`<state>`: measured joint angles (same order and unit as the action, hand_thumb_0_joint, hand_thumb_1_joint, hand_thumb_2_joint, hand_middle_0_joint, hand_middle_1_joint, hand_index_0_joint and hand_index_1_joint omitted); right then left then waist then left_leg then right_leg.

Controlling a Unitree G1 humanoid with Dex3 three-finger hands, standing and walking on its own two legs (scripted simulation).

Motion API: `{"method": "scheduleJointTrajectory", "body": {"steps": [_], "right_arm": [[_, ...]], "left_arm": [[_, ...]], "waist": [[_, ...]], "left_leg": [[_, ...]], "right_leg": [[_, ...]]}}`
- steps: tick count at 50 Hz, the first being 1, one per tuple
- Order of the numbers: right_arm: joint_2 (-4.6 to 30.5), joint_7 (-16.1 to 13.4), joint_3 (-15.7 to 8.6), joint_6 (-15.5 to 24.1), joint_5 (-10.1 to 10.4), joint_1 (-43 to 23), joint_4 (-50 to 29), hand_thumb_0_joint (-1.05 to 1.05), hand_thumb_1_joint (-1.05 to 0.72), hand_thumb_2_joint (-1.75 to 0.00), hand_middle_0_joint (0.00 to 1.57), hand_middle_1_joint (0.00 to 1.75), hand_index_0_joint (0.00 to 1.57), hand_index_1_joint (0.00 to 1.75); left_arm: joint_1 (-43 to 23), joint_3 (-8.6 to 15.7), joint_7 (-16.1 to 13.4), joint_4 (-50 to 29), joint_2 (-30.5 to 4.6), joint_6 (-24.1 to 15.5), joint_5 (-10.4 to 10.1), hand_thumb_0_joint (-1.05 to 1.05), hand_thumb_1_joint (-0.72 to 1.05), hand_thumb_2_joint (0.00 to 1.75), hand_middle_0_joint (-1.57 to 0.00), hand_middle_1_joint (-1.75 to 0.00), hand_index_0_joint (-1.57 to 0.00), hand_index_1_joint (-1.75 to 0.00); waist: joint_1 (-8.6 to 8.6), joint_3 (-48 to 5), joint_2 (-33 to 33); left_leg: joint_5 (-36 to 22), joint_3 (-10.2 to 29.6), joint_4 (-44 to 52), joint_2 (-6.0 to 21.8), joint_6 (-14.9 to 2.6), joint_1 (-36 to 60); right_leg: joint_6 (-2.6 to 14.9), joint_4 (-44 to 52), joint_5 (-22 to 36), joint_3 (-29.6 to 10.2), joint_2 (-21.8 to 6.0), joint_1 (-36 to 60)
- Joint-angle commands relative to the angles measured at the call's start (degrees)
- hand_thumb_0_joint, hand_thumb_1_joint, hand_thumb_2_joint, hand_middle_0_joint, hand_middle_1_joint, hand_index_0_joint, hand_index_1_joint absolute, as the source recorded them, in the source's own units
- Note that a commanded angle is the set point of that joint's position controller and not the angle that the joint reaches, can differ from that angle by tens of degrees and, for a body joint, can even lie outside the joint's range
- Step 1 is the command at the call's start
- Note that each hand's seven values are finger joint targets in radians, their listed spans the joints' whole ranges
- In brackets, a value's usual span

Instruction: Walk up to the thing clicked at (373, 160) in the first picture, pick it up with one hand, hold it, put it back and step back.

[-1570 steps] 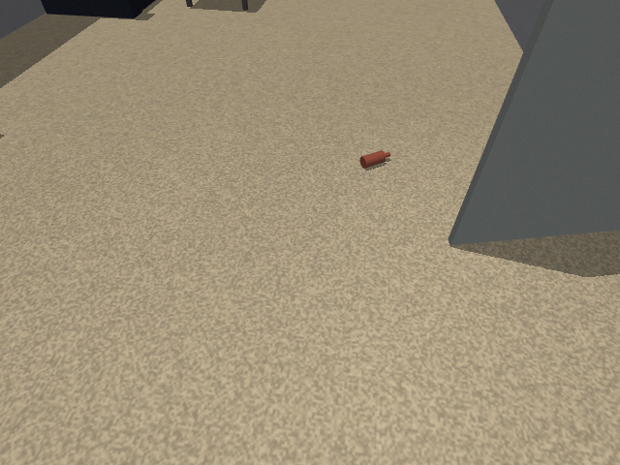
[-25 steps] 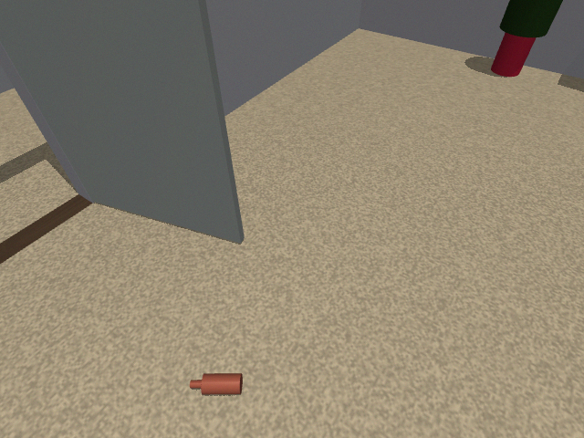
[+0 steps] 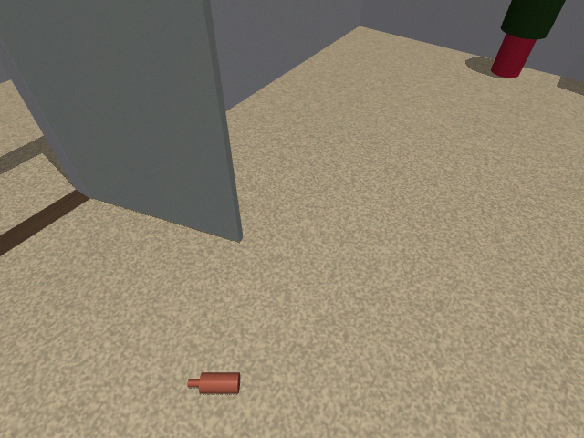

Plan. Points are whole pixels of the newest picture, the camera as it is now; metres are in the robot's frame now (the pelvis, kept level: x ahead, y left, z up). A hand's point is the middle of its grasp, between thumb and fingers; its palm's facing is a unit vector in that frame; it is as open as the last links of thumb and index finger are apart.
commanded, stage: walk up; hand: left
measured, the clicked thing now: (213, 382) +0.45 +0.26 -0.75
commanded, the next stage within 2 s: stand in 0.20 s
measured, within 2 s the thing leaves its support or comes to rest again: neither
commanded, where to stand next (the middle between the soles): +0.06 +0.00 m, yaw +1 degrees
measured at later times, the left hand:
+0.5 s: hand out of the picture +0.08 +0.26 -0.15, palm faces -0.03 -0.94 -0.34, open 7.4 cm
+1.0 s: hand out of the picture +0.06 +0.25 -0.15, palm faces -0.04 -0.94 -0.34, open 7.4 cm
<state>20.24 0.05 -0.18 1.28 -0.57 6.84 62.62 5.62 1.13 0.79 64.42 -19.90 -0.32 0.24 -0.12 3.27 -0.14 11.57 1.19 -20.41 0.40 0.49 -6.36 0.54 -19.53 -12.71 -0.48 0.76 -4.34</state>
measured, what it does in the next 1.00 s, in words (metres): stands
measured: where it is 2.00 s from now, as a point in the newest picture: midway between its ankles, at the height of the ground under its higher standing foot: outside the picture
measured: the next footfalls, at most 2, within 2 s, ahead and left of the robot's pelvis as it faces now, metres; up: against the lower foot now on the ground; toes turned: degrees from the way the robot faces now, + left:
none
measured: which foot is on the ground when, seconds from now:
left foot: down 0.00-1.00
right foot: down 0.00-1.00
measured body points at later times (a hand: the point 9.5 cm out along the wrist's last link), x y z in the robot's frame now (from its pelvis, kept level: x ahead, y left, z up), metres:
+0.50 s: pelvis -0.01 +0.01 +0.00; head +0.01 +0.00 +0.45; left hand +0.09 +0.30 -0.13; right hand +0.08 -0.30 -0.13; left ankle +0.00 +0.13 -0.75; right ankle -0.02 -0.11 -0.75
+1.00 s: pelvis -0.01 +0.00 +0.00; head +0.00 +0.00 +0.45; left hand +0.06 +0.30 -0.13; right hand +0.05 -0.30 -0.13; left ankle +0.00 +0.13 -0.75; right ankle -0.02 -0.11 -0.75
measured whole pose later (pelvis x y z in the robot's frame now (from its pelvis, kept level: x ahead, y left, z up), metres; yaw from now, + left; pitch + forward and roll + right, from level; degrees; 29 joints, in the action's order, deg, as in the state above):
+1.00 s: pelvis -0.01 +0.00 +0.00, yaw +0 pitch -2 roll +0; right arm 20.3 0.4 0.1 0.6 -0.2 6.4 65.9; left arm 6.6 -0.5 0.4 65.5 -19.9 -0.9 0.3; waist 0.5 3.0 0.3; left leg 8.6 0.9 -17.1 0.1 0.4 -6.7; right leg 0.1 -17.1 -10.2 -0.8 0.4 -5.2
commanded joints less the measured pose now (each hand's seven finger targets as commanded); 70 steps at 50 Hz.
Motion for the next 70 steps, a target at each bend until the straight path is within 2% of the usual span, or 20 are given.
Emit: {"method": "scheduleJointTrajectory", "body": {"steps": [1, 2, 9, 10, 14, 17, 20, 27, 30, 32, 39, 40, 41, 44, 51, 56, 60, 62, 66, 70], "right_arm": [[12.0, -0.8, -2.4, 1.6, 0.0, -2.9, -3.4, 0.00, -0.90, -0.90, 0.20, 0.30, 0.20, 0.30], [12.2, -0.9, -2.6, 1.6, -0.1, -2.6, -3.1, 0.00, -0.90, -0.90, 0.20, 0.30, 0.20, 0.30], [12.0, -0.9, -2.6, 1.6, -0.1, -2.4, -2.6, 0.00, -0.90, -0.90, 0.20, 0.30, 0.20, 0.30], [12.4, -1.0, -2.3, 1.4, 0.1, -3.9, -2.4, 0.00, -0.90, -0.90, 0.20, 0.30, 0.20, 0.30], [11.9, -1.0, -2.2, 1.1, 0.3, -3.4, -1.7, 0.00, -0.90, -0.90, 0.20, 0.30, 0.20, 0.30], [11.8, -0.9, -2.1, 1.0, 0.3, -4.0, -1.3, 0.00, -0.90, -0.90, 0.20, 0.30, 0.20, 0.30], [12.2, -0.8, -2.1, 0.9, 0.3, -4.0, -1.0, 0.00, -0.90, -0.90, 0.20, 0.30, 0.20, 0.30], [12.2, -0.6, -1.9, 0.7, 0.3, -4.5, -0.5, 0.00, -0.90, -0.90, 0.20, 0.30, 0.20, 0.30], [12.2, -0.5, -1.9, 0.8, 0.2, -4.0, -0.4, 0.00, -0.90, -0.90, 0.20, 0.30, 0.20, 0.30], [12.1, -0.5, -1.9, 0.9, 0.2, -4.0, -0.4, 0.00, -0.90, -0.90, 0.20, 0.30, 0.20, 0.30], [11.9, -0.3, -1.9, 0.6, 0.2, -3.6, -0.1, 0.00, -0.90, -0.90, 0.20, 0.30, 0.20, 0.30], [12.1, -0.2, -1.9, 0.6, 0.1, -3.2, -0.1, 0.00, -0.90, -0.90, 0.20, 0.30, 0.20, 0.30], [12.1, -0.2, -2.0, 0.7, 0.0, -3.0, -0.1, 0.00, -0.90, -0.90, 0.20, 0.30, 0.20, 0.30], [11.9, -0.4, -1.9, 0.9, 0.1, -3.2, 0.0, 0.00, -0.90, -0.90, 0.20, 0.30, 0.20, 0.30], [12.2, -0.4, -1.8, 0.8, 0.2, -2.8, 0.2, 0.00, -0.90, -0.90, 0.20, 0.30, 0.20, 0.30], [11.9, -0.4, -1.7, 0.7, 0.2, -2.3, 0.1, 0.00, -0.90, -0.90, 0.20, 0.30, 0.20, 0.30], [12.0, -0.3, -1.7, 0.5, 0.2, -2.2, 0.1, 0.00, -0.90, -0.90, 0.20, 0.30, 0.20, 0.30], [12.1, -0.3, -1.6, 0.7, 0.2, -2.4, -0.1, 0.00, -0.90, -0.90, 0.20, 0.30, 0.20, 0.30], [12.1, -0.4, -1.7, 0.7, 0.2, -2.2, -0.1, 0.00, -0.90, -0.90, 0.20, 0.30, 0.20, 0.30], [11.9, -0.5, -1.7, 0.8, 0.3, -2.4, -0.4, 0.00, -0.90, -0.90, 0.20, 0.30, 0.20, 0.30]], "left_arm": [[-2.6, 2.5, -0.9, -3.4, -12.4, -1.3, 0.0, 0.00, 0.90, 0.90, -0.20, -0.30, -0.20, -0.30], [-3.0, 2.5, -0.9, -3.5, -12.4, -1.3, 0.1, 0.00, 0.90, 0.90, -0.20, -0.30, -0.20, -0.30], [-3.3, 2.4, -1.0, -3.1, -12.2, -1.1, 0.0, 0.00, 0.90, 0.90, -0.20, -0.30, -0.20, -0.30], [-3.2, 1.8, -1.1, -2.9, -11.7, -1.4, -0.1, 0.00, 0.90, 0.90, -0.20, -0.30, -0.20, -0.30], [-3.0, 1.8, -1.4, -2.5, -12.3, -1.6, -0.1, 0.00, 0.90, 0.90, -0.20, -0.30, -0.20, -0.30], [-3.0, 1.5, -1.3, -2.3, -12.1, -1.6, -0.1, 0.00, 0.90, 0.90, -0.20, -0.30, -0.20, -0.30], [-3.3, 1.2, -1.4, -2.3, -11.9, -1.7, -0.1, 0.00, 0.90, 0.90, -0.20, -0.30, -0.20, -0.30], [-3.0, 1.1, -1.4, -2.1, -12.1, -1.7, 0.0, 0.00, 0.90, 0.90, -0.20, -0.30, -0.20, -0.30], [-3.0, 1.0, -1.4, -2.4, -12.4, -1.9, 0.0, 0.00, 0.90, 0.90, -0.20, -0.30, -0.20, -0.30], [-2.9, 1.2, -1.4, -2.5, -12.8, -1.9, 0.0, 0.00, 0.90, 0.90, -0.20, -0.30, -0.20, -0.30], [-1.6, 0.9, -1.3, -2.0, -12.5, -1.8, 0.2, 0.00, 0.90, 0.90, -0.20, -0.30, -0.20, -0.30], [-2.1, 0.9, -1.3, -2.2, -12.6, -1.8, 0.2, 0.00, 0.90, 0.90, -0.20, -0.30, -0.20, -0.30], [-2.0, 0.9, -1.3, -2.5, -12.8, -1.9, 0.2, 0.00, 0.90, 0.90, -0.20, -0.30, -0.20, -0.30], [-1.7, 0.9, -1.3, -2.5, -12.7, -1.9, 0.1, 0.00, 0.90, 0.90, -0.20, -0.30, -0.20, -0.30], [-0.9, 0.7, -1.3, -2.5, -12.4, -1.7, 0.0, 0.00, 0.90, 0.90, -0.20, -0.30, -0.20, -0.30], [-0.9, 0.7, -1.4, -2.5, -12.7, -1.9, 0.0, 0.00, 0.90, 0.90, -0.20, -0.30, -0.20, -0.30], [-0.8, 0.7, -1.4, -2.3, -12.7, -1.9, 0.0, 0.00, 0.90, 0.90, -0.20, -0.30, -0.20, -0.30], [-0.4, 0.5, -1.4, -2.4, -12.4, -1.9, 0.0, 0.00, 0.90, 0.90, -0.20, -0.30, -0.20, -0.30], [-0.6, 0.7, -1.4, -2.7, -12.6, -1.8, 0.0, 0.00, 0.90, 0.90, -0.20, -0.30, -0.20, -0.30], [-0.7, 0.7, -1.5, -2.8, -12.8, -2.0, 0.1, 0.00, 0.90, 0.90, -0.20, -0.30, -0.20, -0.30]], "waist": [[-0.30, -5.3, 0.9], [0.07, -5.7, 0.2], [-0.02, -4.7, 0.2], [-0.25, -3.2, 1.5], [0.04, -5.7, -0.3], [0.11, -5.4, -0.5], [0.20, -6.3, 0.0], [0.22, -4.9, -0.2], [0.43, -5.7, -0.2], [0.37, -5.7, 0.1], [0.39, -3.1, -0.8], [0.64, -3.3, -0.7], [0.57, -5.0, -0.3], [0.41, -5.0, 0.4], [0.19, -4.6, 0.6], [0.53, -4.8, -0.2], [0.38, -3.4, -0.4], [0.23, -3.4, -0.2], [0.35, -4.6, -0.2], [0.37, -5.9, -0.3]], "left_leg": [[-12.7, 4.5, 2.2, 6.1, -2.71, 1.9], [-12.7, 4.4, 2.3, 6.2, -2.79, 1.9], [-13.0, 4.6, 3.2, 6.1, -2.60, 1.3], [-16.0, 5.1, 3.8, 7.2, -2.10, 0.9], [-17.7, 5.2, 3.9, 7.2, -1.71, 2.6], [-14.5, 5.0, 4.6, 6.9, -1.60, 3.0], [-15.4, 5.0, 4.4, 7.1, -1.68, 2.7], [-10.6, 5.2, 5.4, 7.0, -1.69, 2.3], [-12.5, 5.2, 5.1, 7.1, -1.68, 2.5], [-11.6, 5.0, 5.1, 7.1, -1.76, 2.9], [-5.5, 5.5, 5.9, 6.7, -1.71, 1.3], [-5.7, 5.5, 5.8, 6.6, -1.74, 0.3], [-7.4, 5.2, 5.3, 6.8, -1.80, 1.6], [-9.9, 5.6, 5.2, 7.0, -1.67, 1.8], [-9.3, 5.5, 5.4, 7.0, -1.68, 1.8], [-9.7, 5.3, 5.1, 6.8, -1.82, 1.5], [-7.4, 5.7, 5.6, 6.7, -1.92, 0.1], [-9.7, 5.8, 5.3, 6.9, -1.81, 0.8], [-10.1, 5.7, 5.2, 6.9, -1.74, 1.5], [-13.5, 5.5, 4.4, 7.0, -1.76, 2.0]], "right_leg": [[1.51, 2.5, 10.9, -5.1, -6.6, 0.4], [1.63, 2.5, 11.1, -5.1, -6.7, 0.6], [1.39, 2.5, 11.3, -5.0, -6.5, 0.7], [1.00, 3.0, 13.6, -5.8, -7.8, 0.0], [0.64, 3.1, 15.1, -5.0, -7.7, 1.5], [0.67, 4.0, 12.5, -5.3, -7.7, 0.5], [0.71, 4.0, 14.2, -5.4, -8.0, 1.5], [0.60, 5.2, 9.4, -5.6, -8.0, -0.3], [0.59, 5.0, 11.4, -5.7, -8.2, 0.0], [0.67, 5.1, 11.1, -6.0, -8.3, -0.3], [0.57, 6.4, 3.9, -5.9, -7.7, -3.2], [0.67, 6.4, 4.2, -6.0, -7.9, -2.1], [0.80, 5.9, 6.8, -6.1, -8.2, -1.5], [0.93, 5.0, 9.2, -6.0, -8.2, -1.2], [1.02, 5.2, 7.5, -6.0, -8.0, -2.0], [0.97, 5.0, 9.2, -6.1, -8.2, -1.0], [0.73, 5.6, 6.7, -5.8, -8.0, -1.6], [0.74, 5.3, 8.5, -5.8, -8.0, -1.9], [0.95, 5.1, 8.8, -5.8, -8.2, -1.2], [0.80, 4.4, 13.0, -5.5, -8.3, 0.4]]}}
